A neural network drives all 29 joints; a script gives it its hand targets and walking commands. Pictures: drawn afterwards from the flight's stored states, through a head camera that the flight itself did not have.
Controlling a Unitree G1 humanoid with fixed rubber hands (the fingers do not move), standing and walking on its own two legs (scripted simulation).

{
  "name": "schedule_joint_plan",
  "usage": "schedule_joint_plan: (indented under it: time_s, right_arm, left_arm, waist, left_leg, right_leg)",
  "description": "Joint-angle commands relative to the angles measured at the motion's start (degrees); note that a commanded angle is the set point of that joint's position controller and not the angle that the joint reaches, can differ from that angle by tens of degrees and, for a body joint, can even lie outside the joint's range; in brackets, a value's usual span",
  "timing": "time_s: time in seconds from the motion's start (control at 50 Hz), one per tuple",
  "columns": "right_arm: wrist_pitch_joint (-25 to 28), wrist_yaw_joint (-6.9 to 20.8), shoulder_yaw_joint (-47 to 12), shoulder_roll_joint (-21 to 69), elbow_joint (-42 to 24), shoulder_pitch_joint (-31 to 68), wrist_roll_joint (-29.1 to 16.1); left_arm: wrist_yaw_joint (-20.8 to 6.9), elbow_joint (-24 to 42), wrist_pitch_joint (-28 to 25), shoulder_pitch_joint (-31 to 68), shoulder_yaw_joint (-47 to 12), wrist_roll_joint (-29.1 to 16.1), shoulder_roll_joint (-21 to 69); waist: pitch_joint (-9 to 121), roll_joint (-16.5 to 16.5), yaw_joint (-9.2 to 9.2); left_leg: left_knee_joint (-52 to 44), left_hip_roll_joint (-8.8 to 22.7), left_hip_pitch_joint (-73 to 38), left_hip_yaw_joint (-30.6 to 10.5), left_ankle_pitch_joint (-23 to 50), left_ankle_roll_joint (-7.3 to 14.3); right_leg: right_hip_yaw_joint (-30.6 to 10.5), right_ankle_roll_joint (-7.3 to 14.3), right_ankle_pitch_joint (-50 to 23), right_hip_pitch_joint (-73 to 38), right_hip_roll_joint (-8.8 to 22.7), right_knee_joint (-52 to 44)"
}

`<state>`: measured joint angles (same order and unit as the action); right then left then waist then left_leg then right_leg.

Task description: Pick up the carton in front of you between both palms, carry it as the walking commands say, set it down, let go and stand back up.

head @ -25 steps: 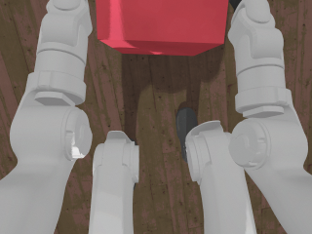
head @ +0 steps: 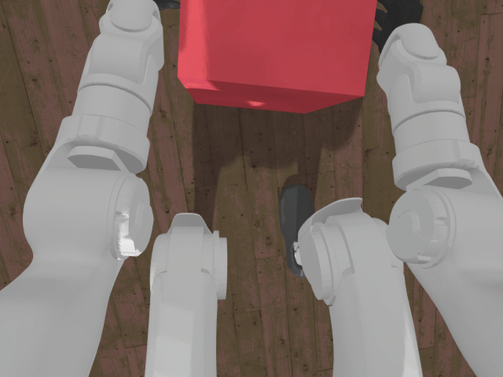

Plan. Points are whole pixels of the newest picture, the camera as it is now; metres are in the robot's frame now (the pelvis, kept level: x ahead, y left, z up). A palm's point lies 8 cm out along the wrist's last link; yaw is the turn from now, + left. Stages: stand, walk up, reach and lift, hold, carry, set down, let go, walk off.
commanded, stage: set down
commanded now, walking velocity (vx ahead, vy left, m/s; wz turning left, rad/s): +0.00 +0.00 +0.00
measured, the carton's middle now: (265, 29) +0.54 -0.07 -0.26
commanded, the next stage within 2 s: let go in 2.00 s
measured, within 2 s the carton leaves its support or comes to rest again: rests again in 0.22 s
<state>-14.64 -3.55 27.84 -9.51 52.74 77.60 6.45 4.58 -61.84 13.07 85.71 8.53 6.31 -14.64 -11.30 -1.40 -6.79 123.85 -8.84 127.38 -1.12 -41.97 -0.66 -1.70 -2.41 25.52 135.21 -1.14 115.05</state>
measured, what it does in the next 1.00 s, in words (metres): stands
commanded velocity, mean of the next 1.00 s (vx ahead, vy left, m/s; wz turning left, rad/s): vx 0.00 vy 0.00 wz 0.00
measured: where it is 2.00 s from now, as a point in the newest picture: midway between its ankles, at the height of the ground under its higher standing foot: (248, 269)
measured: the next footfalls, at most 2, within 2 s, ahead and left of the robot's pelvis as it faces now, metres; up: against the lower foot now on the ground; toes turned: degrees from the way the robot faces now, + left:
none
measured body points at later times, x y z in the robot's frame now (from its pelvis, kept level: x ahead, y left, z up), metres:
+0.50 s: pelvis -0.01 +0.01 -0.01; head +0.37 +0.02 +0.22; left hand +0.58 +0.09 -0.20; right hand +0.53 -0.21 -0.19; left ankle +0.06 +0.11 -0.36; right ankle +0.13 -0.13 -0.36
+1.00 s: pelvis -0.02 +0.00 -0.02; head +0.37 +0.01 +0.20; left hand +0.59 +0.14 -0.20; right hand +0.51 -0.25 -0.21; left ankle +0.06 +0.10 -0.36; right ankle +0.13 -0.13 -0.36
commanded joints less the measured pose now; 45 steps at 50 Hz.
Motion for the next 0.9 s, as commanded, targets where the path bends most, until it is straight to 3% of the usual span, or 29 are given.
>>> schedule_joint_plan:
  time_s: [0.0,0.1,0.16,0.22,0.34,0.54,0.6,0.66,0.7,0.74,0.8,0.88]
  right_arm:
    - [5.22,10.04,-17.01,46.88,-3.64,29.94,-9.58]
    - [3.02,10.35,-8.45,40.94,5.68,27.18,-4.09]
    - [2.69,10.22,-6.77,38.71,7.51,26.45,-1.74]
    - [3.69,10.16,-6.41,37.97,5.50,27.41,-1.17]
    - [4.66,11.31,-4.77,36.15,4.75,27.79,-1.71]
    - [4.77,11.91,0.20,29.85,8.30,20.50,2.17]
    - [5.95,9.51,3.78,20.44,9.19,16.02,3.12]
    - [9.61,2.93,8.65,-3.20,11.01,6.76,3.85]
    - [12.06,-0.74,7.61,-11.11,10.22,10.91,-0.13]
    - [13.40,-1.87,4.90,-14.26,9.94,15.05,-4.83]
    - [14.67,-2.05,-0.99,-15.47,9.55,18.35,-9.81]
    - [14.27,-1.72,-4.95,-15.40,8.57,20.61,-13.88]
  left_arm:
    - [-13.51,8.86,-5.79,31.73,-14.74,-8.28,44.06]
    - [-14.69,5.21,-2.73,30.24,-10.45,-2.59,37.63]
    - [-15.28,4.91,-1.90,30.02,-9.42,-2.49,36.08]
    - [-15.34,4.87,-2.27,29.71,-8.11,-3.99,36.59]
    - [-14.59,0.49,-2.48,24.96,-5.78,-0.66,36.20]
    - [-12.98,-1.14,-2.48,19.59,-4.38,2.51,31.72]
    - [-10.37,0.43,-3.35,18.51,-3.54,2.86,21.32]
    - [-4.02,2.86,-5.39,16.14,-2.35,1.54,-4.96]
    - [-1.23,3.96,-6.10,20.75,-4.44,-2.16,-12.63]
    - [-0.51,3.75,-6.57,24.47,-8.03,-6.97,-13.50]
    - [-0.92,1.96,-6.60,26.34,-12.85,-12.70,-12.81]
    - [-2.02,2.75,-6.07,28.15,-15.10,-15.95,-13.18]
  waist:
    - [52.23,10.12,0.88]
    - [41.29,14.44,1.51]
    - [38.31,13.84,-0.16]
    - [37.92,11.26,-1.64]
    - [35.95,11.17,1.43]
    - [32.87,11.38,-0.09]
    - [34.04,11.54,-0.89]
    - [37.11,11.35,-2.57]
    - [43.15,12.06,-2.69]
    - [44.97,11.48,-2.99]
    - [48.29,12.93,-4.41]
    - [51.31,12.52,-5.00]
  left_leg:
    - [-12.25,1.72,-8.61,1.23,23.24,1.01]
    - [-14.17,3.03,-8.24,0.24,10.38,1.72]
    - [-14.92,2.86,-9.37,-0.60,9.60,1.63]
    - [-14.24,2.24,-9.04,-1.51,11.77,1.70]
    - [-13.19,1.89,-9.41,-2.36,18.21,1.85]
    - [-13.29,3.02,-13.04,-4.56,23.73,1.77]
    - [-13.71,3.97,-15.37,-5.05,24.32,1.14]
    - [-14.24,6.36,-19.32,-5.13,25.74,-0.66]
    - [-13.17,7.07,-21.78,-5.27,27.54,-1.60]
    - [-12.48,6.93,-21.30,-5.45,27.04,-1.32]
    - [-11.24,7.19,-23.99,-5.97,28.94,-1.08]
    - [-10.81,7.58,-24.98,-5.16,26.86,-1.01]
  right_leg:
    - [1.81,0.80,-26.43,-48.83,-3.94,1.94]
    - [3.04,1.99,-10.16,-37.67,-3.24,1.35]
    - [4.16,2.45,-7.66,-35.57,-3.34,1.46]
    - [4.59,2.49,-9.76,-36.47,-3.44,1.90]
    - [3.53,2.46,-14.26,-35.08,-3.47,3.37]
    - [3.84,2.00,-12.40,-28.26,-3.13,3.97]
    - [4.27,1.19,-12.37,-28.89,-2.44,4.18]
    - [4.82,0.03,-14.48,-32.33,-0.69,4.11]
    - [5.16,-0.08,-17.19,-34.01,-0.12,4.38]
    - [4.93,0.43,-18.72,-35.49,0.43,4.76]
    - [4.73,0.85,-20.48,-35.71,1.19,5.01]
    - [5.14,1.13,-21.08,-38.36,1.82,4.44]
